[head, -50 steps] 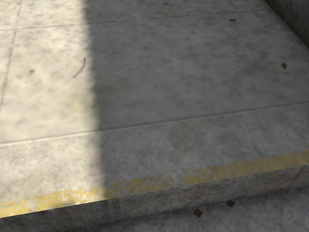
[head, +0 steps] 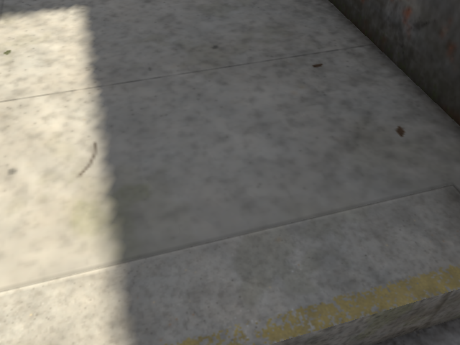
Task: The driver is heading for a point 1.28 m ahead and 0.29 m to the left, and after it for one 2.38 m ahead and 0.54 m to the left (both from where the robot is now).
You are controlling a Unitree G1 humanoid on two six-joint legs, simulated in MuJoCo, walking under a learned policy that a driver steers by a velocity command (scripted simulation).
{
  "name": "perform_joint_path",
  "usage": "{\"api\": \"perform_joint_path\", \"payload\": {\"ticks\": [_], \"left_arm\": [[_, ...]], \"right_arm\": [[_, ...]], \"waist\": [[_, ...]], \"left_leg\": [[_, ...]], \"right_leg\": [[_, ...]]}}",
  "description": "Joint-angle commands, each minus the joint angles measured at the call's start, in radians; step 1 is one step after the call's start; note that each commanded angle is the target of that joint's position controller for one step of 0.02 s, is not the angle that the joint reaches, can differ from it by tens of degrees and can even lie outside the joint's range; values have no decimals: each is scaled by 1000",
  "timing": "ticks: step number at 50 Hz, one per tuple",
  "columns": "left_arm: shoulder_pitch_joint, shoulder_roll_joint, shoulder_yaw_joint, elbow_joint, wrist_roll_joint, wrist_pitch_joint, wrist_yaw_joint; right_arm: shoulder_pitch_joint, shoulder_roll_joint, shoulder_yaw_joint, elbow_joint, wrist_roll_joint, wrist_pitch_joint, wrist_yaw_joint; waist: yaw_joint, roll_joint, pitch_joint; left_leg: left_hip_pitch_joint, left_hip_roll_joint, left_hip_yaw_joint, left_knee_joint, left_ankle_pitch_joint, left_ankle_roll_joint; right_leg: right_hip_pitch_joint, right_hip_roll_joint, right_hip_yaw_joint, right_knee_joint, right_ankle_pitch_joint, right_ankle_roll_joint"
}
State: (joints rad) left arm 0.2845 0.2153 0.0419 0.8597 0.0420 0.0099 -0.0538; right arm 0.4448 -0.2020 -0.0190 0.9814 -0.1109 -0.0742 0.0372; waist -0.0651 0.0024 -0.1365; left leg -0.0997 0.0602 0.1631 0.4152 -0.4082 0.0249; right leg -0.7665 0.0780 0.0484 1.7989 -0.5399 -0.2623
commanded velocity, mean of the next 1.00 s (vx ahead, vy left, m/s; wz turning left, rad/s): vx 0.48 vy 0.00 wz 0.33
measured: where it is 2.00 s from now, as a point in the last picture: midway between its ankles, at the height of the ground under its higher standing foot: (182, 166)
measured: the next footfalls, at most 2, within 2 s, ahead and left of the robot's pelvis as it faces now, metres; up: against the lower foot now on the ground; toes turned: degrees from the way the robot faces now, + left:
right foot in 0.20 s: +0.28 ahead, -0.16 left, +0.19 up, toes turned -3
left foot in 0.78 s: +0.52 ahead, +0.07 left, +0.37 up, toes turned +16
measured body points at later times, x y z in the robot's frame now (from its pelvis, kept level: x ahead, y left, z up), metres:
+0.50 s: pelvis +0.24 -0.08 +0.18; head +0.23 -0.08 +0.63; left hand +0.13 +0.13 +0.02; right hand +0.40 -0.28 +0.05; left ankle +0.27 +0.07 -0.19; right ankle +0.24 -0.15 -0.55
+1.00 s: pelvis +0.51 -0.01 +0.32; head +0.50 -0.02 +0.77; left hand +0.52 +0.26 +0.20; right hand +0.58 -0.22 +0.16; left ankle +0.48 +0.06 -0.36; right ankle +0.53 -0.19 -0.19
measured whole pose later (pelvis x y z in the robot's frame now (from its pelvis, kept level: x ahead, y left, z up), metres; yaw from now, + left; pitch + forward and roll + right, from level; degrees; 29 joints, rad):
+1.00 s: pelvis +0.51 -0.01 +0.32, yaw +23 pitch +6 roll +3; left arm 0.21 0.25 0.00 0.93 0.09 -0.07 -0.07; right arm 0.38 -0.17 -0.01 1.11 -0.04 -0.07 0.06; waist -0.01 -0.04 -0.18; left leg -0.57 -0.17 0.00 0.93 -0.47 0.09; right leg -0.86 0.00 0.22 1.82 -0.07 -0.13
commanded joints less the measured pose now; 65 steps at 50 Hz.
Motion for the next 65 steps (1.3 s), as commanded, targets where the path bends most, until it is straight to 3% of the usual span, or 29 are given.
{"api": "perform_joint_path", "payload": {"ticks": [1, 5, 6, 7, 8, 9, 10, 11, 12, 13, 14, 16, 19, 22, 25, 31, 35, 38, 40, 42, 43, 44, 48, 50, 54, 57, 63, 64, 65], "left_arm": [[-399, -94, -70, -258, -12, -33, -17], [-478, -25, -113, -352, -55, 27, -8], [-635, -37, -138, -395, -40, 58, -28], [-352, -73, -108, -323, -68, 15, 25], [-527, -93, -149, -350, -44, 49, -49], [-351, -10, -102, -284, -62, 55, -67], [-190, 61, -79, -194, -28, 64, -58], [36, 123, -70, -110, -47, 65, -46], [295, 207, -49, 5, -8, 69, -22], [429, 292, 3, 52, 25, 37, -10], [334, 250, -10, 107, 14, -19, -2], [28, 38, -55, 146, -25, -62, -13], [-179, -153, -108, 159, 19, -72, -23], [-89, -92, -86, 209, 57, -81, 1], [47, -83, -103, 275, 106, -92, -8], [436, -12, -109, 366, 127, -91, -23], [228, 24, -118, 300, 55, -121, -59], [300, 207, -62, 285, 17, -143, -27], [253, 261, -27, 250, 69, -128, -30], [191, 134, -41, 162, 117, -115, -48], [117, 82, -24, 168, 49, -91, -75], [142, 15, -34, 157, 36, -92, -83], [-56, -21, -65, 9, 56, -87, -9], [-84, 39, -46, -10, 27, -76, 14], [-232, 58, -38, -77, 36, -109, 40], [-347, -29, -67, -124, 20, -82, 19], [-199, 152, 13, -67, -21, -127, 53], [-12, 206, 20, -26, -12, -140, 46], [142, 187, 20, 29, -10, -133, 34]], "right_arm": [[269, 79, 52, 184, -45, 28, 20], [-53, -6, 37, 108, -67, -28, 18], [-39, -64, 25, 90, -10, -25, 53], [-11, -113, 4, 68, 194, -30, -27], [131, -122, 38, 128, 38, -49, 54], [32, -276, -10, 85, 54, -60, 75], [78, -255, -13, 78, 35, -62, 99], [184, -197, -5, 92, -28, -56, 137], [250, -100, 7, 100, -31, -35, 158], [145, -83, -27, 108, 42, -17, 156], [33, -23, -41, 87, 76, -23, 126], [-70, 70, 1, 39, 63, -20, 73], [-61, 92, 14, 43, 78, 35, 64], [-168, 108, 31, 20, 106, 38, 97], [-359, 83, 53, -80, 110, 28, 77], [-680, 34, 60, -203, 105, 71, 39], [-717, 56, 56, -277, 87, 113, 67], [-615, 44, 50, -251, 75, 103, 84], [-407, 11, 38, -192, 83, 75, 60], [44, -118, -3, -49, 84, 77, 9], [139, -164, -26, -1, 46, 69, 13], [81, -171, -34, -1, 36, 31, 2], [-237, 44, 25, 56, 67, -34, 28], [-374, 17, 18, -21, 67, -57, 36], [-195, -44, 9, -36, 48, -102, -7], [-97, -83, -22, -37, 102, -91, 8], [-22, -89, -51, -24, 77, -78, 32], [131, 34, -22, -18, 61, -85, 24], [100, 10, -22, -44, 51, -81, 29]], "waist": [[-56, 21, 209], [135, -5, 155], [133, 46, 138], [132, 120, 340], [204, 250, 9], [263, 238, 38], [279, 227, -114], [306, 42, -310], [310, -174, -447], [341, -192, -261], [258, -224, -59], [95, -78, -2], [-49, 67, 28], [-39, -78, 98], [-22, -10, 117], [172, -120, 133], [11, -119, 62], [-17, -204, 13], [-63, -227, -84], [-162, 43, -273], [-168, 228, -165], [-107, 129, -126], [136, -80, 49], [185, -39, 40], [83, -4, 27], [37, 48, 76], [85, 28, -58], [65, -192, -307], [151, -397, -356]], "left_leg": [[429, 376, -314, -234, 231, 255], [-290, 165, -44, -500, 89, 161], [-589, 182, -78, -679, 195, 216], [-452, 145, 42, -615, 599, 186], [-492, 256, -63, -477, 1353, 271], [-121, 236, 7, -277, 1627, 214], [-99, 228, -23, -81, 1815, 202], [-447, 136, -136, 316, 1490, 158], [-588, -21, -242, 596, 600, 154], [-708, -121, -453, 1264, 578, 148], [-857, -120, -510, 1474, 592, 145], [-990, -102, -462, 1742, 595, 207], [-1010, -30, -413, 1667, 617, 273], [-1149, -43, -304, 1992, 416, 294], [-1344, -57, -305, 1976, 433, 357], [-1557, 13, -121, 1473, 350, 234], [-975, -7, 32, 1232, 209, 238], [-890, -151, 82, 899, -123, 156], [-650, -187, -18, 790, -7, 181], [4, -101, -556, 451, 43, 296], [-61, 5, -906, 143, 41, 364], [-124, 37, -933, 100, -120, 306], [-363, -26, -643, 113, 126, 271], [-526, -71, -479, 38, 188, 247], [-454, -68, -427, -18, 434, 206], [-474, -36, -437, -56, 376, 205], [-151, -4, -467, 276, 773, 110], [-369, -144, -388, 553, 391, 33], [-719, -243, -328, 825, -191, -18]], "right_leg": [[-994, -72, 104, 494, -102, -102], [-401, -206, -95, -123, 132, -79], [-10, -159, -170, -283, 34, 2], [53, -120, -350, -378, 54, 67], [280, 9, -321, -226, 125, 87], [155, 26, -278, -533, 193, 67], [354, 58, -253, -606, 302, 57], [793, -109, 178, -825, 330, -90], [965, -284, 648, -1219, 277, -179], [709, -397, 978, -1471, -29, -132], [505, -365, 847, -1472, -266, 0], [332, -331, 561, -1373, -125, -14], [213, -312, 229, -1435, 187, 83], [222, -285, 38, -1528, 209, 97], [340, -273, -64, -1559, 167, 155], [754, -396, -99, -1707, 412, 97], [481, -389, -294, -1704, 1419, 92], [855, -427, -290, -1532, 2009, 82], [890, -443, -265, -1335, 2232, 85], [270, -257, -128, -778, 1418, 149], [19, -21, -7, -155, 560, 168], [-120, -14, 242, 113, 587, 137], [-330, -45, 167, 119, 478, 102], [-172, -95, 54, -82, 346, 156], [-22, -181, -7, -514, 404, 275], [237, -172, -67, -953, 411, 338], [591, -151, -73, -1212, 603, 145], [1035, -326, 170, -1193, 888, -76], [1280, -480, 613, -1419, 556, -205]]}}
